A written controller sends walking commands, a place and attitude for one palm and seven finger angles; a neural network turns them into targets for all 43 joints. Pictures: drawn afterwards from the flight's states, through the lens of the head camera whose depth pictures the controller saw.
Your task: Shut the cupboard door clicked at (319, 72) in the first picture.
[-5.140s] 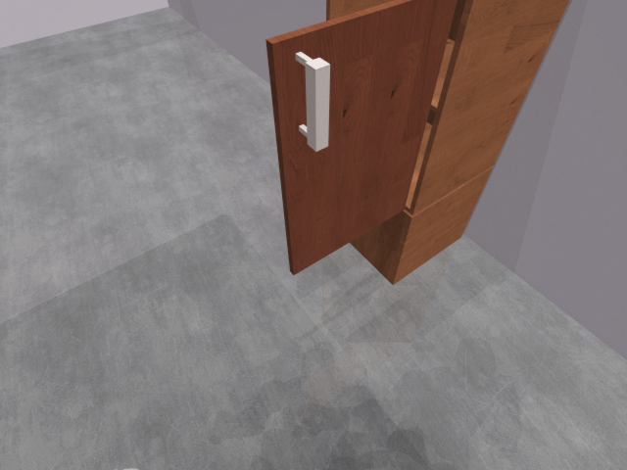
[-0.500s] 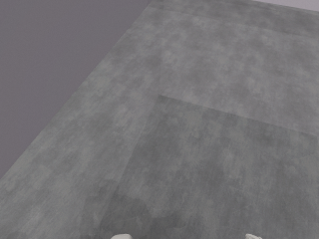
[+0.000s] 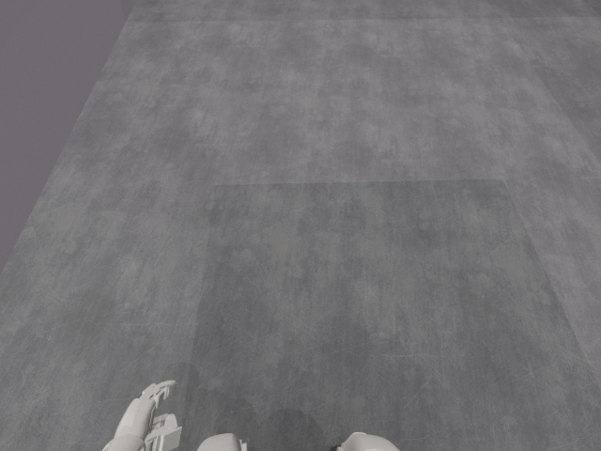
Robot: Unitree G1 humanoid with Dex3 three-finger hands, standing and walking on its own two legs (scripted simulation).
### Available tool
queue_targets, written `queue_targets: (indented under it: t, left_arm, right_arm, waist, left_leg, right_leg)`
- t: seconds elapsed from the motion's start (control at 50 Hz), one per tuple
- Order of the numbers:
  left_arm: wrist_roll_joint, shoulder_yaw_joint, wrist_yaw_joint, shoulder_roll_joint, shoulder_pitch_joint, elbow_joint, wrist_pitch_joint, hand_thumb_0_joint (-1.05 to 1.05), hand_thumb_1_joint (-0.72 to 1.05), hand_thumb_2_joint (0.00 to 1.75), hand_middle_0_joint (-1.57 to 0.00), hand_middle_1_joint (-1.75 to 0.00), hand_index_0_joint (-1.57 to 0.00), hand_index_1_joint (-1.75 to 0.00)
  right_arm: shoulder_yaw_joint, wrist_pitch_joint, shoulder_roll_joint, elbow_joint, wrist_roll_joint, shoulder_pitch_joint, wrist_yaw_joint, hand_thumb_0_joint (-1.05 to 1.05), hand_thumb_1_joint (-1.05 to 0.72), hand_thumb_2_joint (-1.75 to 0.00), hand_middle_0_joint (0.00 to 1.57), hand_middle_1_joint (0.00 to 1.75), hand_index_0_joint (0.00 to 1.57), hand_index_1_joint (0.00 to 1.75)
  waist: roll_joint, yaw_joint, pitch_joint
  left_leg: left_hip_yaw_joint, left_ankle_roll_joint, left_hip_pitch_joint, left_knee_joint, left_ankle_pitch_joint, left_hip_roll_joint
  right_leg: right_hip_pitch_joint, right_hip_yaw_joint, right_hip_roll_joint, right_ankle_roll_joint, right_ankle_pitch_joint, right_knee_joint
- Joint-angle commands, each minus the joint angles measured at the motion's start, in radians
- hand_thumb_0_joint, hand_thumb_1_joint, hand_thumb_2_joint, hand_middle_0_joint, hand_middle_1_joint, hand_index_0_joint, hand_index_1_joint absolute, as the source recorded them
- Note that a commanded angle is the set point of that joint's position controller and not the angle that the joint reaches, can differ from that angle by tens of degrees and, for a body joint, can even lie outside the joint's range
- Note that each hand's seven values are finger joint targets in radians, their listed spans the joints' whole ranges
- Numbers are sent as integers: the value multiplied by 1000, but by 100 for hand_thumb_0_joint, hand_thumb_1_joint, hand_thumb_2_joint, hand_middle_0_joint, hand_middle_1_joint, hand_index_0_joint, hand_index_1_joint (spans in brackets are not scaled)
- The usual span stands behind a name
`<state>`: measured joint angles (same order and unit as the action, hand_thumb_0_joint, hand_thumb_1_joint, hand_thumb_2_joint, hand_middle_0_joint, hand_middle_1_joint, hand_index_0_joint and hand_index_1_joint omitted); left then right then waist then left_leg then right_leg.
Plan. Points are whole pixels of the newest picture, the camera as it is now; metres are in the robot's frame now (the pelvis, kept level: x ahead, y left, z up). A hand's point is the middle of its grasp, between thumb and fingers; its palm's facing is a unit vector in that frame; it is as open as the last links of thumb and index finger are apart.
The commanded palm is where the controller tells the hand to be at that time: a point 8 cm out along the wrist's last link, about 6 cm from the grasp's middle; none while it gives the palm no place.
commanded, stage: walk around to get in front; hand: left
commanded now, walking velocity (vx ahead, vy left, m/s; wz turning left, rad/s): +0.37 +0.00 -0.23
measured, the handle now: out of the picture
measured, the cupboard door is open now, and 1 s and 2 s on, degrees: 89 89 89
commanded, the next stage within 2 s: walk to a spot facing it in 0.40 s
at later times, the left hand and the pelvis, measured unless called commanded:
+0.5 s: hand (212, 316) +0.34 +0.15 -0.15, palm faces -0.18 -0.97 -0.18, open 7.4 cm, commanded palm none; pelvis +0.24 -0.02 +0.01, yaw -10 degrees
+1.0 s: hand (233, 245) +0.50 +0.13 -0.16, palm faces +0.07 -0.98 -0.21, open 7.4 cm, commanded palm none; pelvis +0.41 -0.06 +0.01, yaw +3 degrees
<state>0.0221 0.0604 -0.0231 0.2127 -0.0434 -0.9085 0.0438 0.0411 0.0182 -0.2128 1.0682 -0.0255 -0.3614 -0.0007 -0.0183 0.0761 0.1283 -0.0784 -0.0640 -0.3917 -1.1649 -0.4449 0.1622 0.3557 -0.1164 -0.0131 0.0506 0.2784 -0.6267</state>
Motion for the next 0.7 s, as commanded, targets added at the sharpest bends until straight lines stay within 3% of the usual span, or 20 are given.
queue_targets:
  t: [0.0, 0.04, 0.1, 0.14, 0.16, 0.18, 0.2, 0.22, 0.26, 0.3, 0.34, 0.4, 0.46, 0.48, 0.5, 0.52, 0.54, 0.58, 0.62, 0.68]
  left_arm:
    - [5, 36, 22, 137, -111, -6, 10, 0, 90, 90, -20, -30, -20, -30]
    - [6, 38, 15, 147, -117, -30, 15, 0, 90, 90, -20, -30, -20, -30]
    - [1, 47, 6, 141, -169, -59, 18, 0, 90, 90, -20, -30, -20, -30]
    - [-4, 43, 6, 137, -181, -69, 16, 0, 90, 90, -20, -30, -20, -30]
    - [-6, 41, 7, 120, -166, -61, 15, 0, 90, 90, -20, -30, -20, -30]
    - [-7, 31, 2, 73, -171, -45, 13, 0, 90, 90, -20, -30, -20, -30]
    - [-12, 15, -3, 25, -175, -21, 16, 0, 90, 90, -20, -30, -20, -30]
    - [2, 16, -2, 54, -102, 7, 21, 0, 90, 90, -20, -30, -20, -30]
    - [7, 21, -11, 55, -41, -4, 21, 0, 90, 90, -20, -30, -20, -30]
    - [9, 15, -23, 27, -65, -17, 4, 0, 90, 90, -20, -30, -20, -30]
    - [6, 4, -29, 2, -70, -25, -3, 0, 90, 90, -20, -30, -20, -30]
    - [7, 5, -32, -4, -89, -38, -8, 0, 90, 90, -20, -30, -20, -30]
    - [12, 22, -28, 34, -198, -75, -5, 0, 90, 90, -20, -30, -20, -30]
    - [14, 36, -20, 87, -308, -108, 2, 0, 90, 90, -20, -30, -20, -30]
    - [18, 62, -1, 199, -449, -153, 18, 0, 90, 90, -20, -30, -20, -30]
    - [-5, 66, 11, 246, -493, -162, 15, 0, 90, 90, -20, -30, -20, -30]
    - [-5, 55, 28, 200, -423, -154, 12, 0, 90, 90, -20, -30, -20, -30]
    - [1, 24, 41, 104, -285, -125, 14, 0, 90, 90, -20, -30, -20, -30]
    - [5, 7, 41, 69, -228, -120, 25, 0, 90, 90, -20, -30, -20, -30]
    - [-1, 18, 40, 88, -193, -109, 21, 0, 90, 90, -20, -30, -20, -30]
  right_arm:
    - [16, -41, -39, -109, -5, 10, -5, 0, -90, -90, 20, 30, 20, 30]
    - [16, -47, -18, -116, -3, 14, -14, 0, -90, -90, 20, 30, 20, 30]
    - [19, -62, -22, -140, -6, 91, -20, 0, -90, -90, 20, 30, 20, 30]
    - [25, -74, -42, -135, -6, 75, -16, 0, -90, -90, 20, 30, 20, 30]
    - [32, -83, -79, -115, -7, 10, -9, 0, -90, -90, 20, 30, 20, 30]
    - [50, -92, -156, -85, -16, -97, 1, 0, -90, -90, 20, 30, 20, 30]
    - [69, -90, -248, -65, -31, -214, 10, 0, -90, -90, 20, 30, 20, 30]
    - [64, -79, -230, -70, -27, -211, 11, 0, -90, -90, 20, 30, 20, 30]
    - [44, -89, -139, -90, -22, -114, 16, 0, -90, -90, 20, 30, 20, 30]
    - [33, -106, -112, -87, -19, -63, 21, 0, -90, -90, 20, 30, 20, 30]
    - [35, -106, -115, -75, -17, -53, 19, 0, -90, -90, 20, 30, 20, 30]
    - [43, -87, -132, -67, -16, -30, 8, 0, -90, -90, 20, 30, 20, 30]
    - [38, -68, -138, -67, -11, 18, 3, 0, -90, -90, 20, 30, 20, 30]
    - [30, -67, -115, -72, -2, 45, 0, 0, -90, -90, 20, 30, 20, 30]
    - [11, -71, -42, -95, 14, 59, -7, 0, -90, -90, 20, 30, 20, 30]
    - [14, -65, -57, -125, 18, 101, -3, 0, -90, -90, 20, 30, 20, 30]
    - [20, -59, -57, -117, 17, 133, 3, 0, -90, -90, 20, 30, 20, 30]
    - [16, -48, -36, -84, 11, 132, 9, 0, -90, -90, 20, 30, 20, 30]
    - [4, -34, 15, -45, 10, 62, 4, 0, -90, -90, 20, 30, 20, 30]
    - [-4, -26, 47, -35, 10, 40, -11, 0, -90, -90, 20, 30, 20, 30]
  waist:
    - [145, -41, -132]
    - [128, -35, -141]
    - [131, -64, -100]
    - [92, -48, -111]
    - [19, -9, -131]
    - [-149, 35, -181]
    - [-325, 72, -243]
    - [-202, 80, -183]
    - [-148, 32, -81]
    - [-87, -18, -74]
    - [-132, -25, -116]
    - [-126, -32, -107]
    - [-78, -101, -116]
    - [3, -159, -141]
    - [299, -215, -206]
    - [331, -225, -215]
    - [239, -193, -170]
    - [221, -121, -107]
    - [184, -68, -124]
    - [152, -61, -118]
  left_leg:
    - [11, -5, -99, 182, 97, 11]
    - [-13, -4, -35, 353, 145, -16]
    - [-47, -1, -2, 512, 216, -66]
    - [-57, 4, 126, 641, 268, -84]
    - [-32, 22, 262, 696, 265, -65]
    - [180, 87, 425, 778, 148, 76]
    - [491, 199, 551, 907, 45, 312]
    - [550, 253, 467, 948, -34, 353]
    - [414, 218, 340, 961, 105, 301]
    - [214, 182, 331, 958, 332, 247]
    - [26, 146, 330, 926, 473, 177]
    - [-41, 145, 247, 918, 327, 156]
    - [-95, 102, 170, 775, 249, 109]
    - [-150, 69, 56, 582, 287, 46]
    - [-204, 25, -187, 284, 112, -74]
    - [-74, 26, -265, 58, -207, -97]
    - [18, 31, -280, -17, -151, -54]
    - [70, 23, -222, 31, -48, -2]
    - [31, 17, -113, 178, 10, -21]
    - [-60, 16, -33, 415, 130, -73]
  right_leg:
    - [-96, 255, -244, 141, -36, 408]
    - [-94, 230, -216, 131, 5, 398]
    - [-132, 238, -195, 116, 25, 387]
    - [-111, 235, -172, 91, 27, 318]
    - [-46, 207, -139, 69, 6, 211]
    - [94, 141, -49, 24, 35, -26]
    - [270, 30, 51, -17, 266, -348]
    - [333, 120, 7, -2, 284, -529]
    - [407, 154, -81, -21, 109, -649]
    - [361, 135, -108, -42, 59, -518]
    - [229, 72, -98, -47, 55, -290]
    - [60, -12, -52, -46, 14, -77]
    - [-161, -57, 1, -32, -75, 63]
    - [-343, 31, -45, 1, -42, 124]
    - [-548, 397, -299, 101, -45, 251]
    - [-540, 560, -451, 192, -116, 374]
    - [-450, 502, -444, 193, -126, 373]
    - [-273, 274, -397, 137, -324, 356]
    - [-209, 98, -349, 98, -485, 338]
    - [-226, -37, -300, 54, -554, 277]
